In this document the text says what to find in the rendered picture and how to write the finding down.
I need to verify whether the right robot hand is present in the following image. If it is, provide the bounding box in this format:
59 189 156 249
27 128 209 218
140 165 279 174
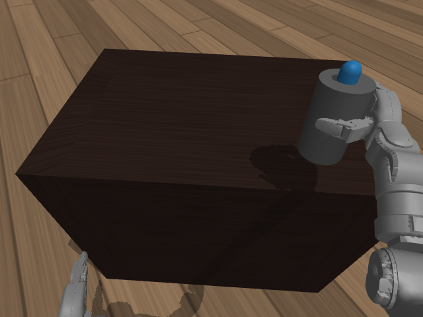
315 80 402 143

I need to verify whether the bottle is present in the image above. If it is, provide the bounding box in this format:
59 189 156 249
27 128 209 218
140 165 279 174
297 60 377 165

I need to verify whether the right robot arm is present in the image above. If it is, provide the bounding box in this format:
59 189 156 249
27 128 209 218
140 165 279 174
365 121 423 317

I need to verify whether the left robot hand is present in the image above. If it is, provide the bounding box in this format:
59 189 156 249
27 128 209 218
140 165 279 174
58 251 106 317

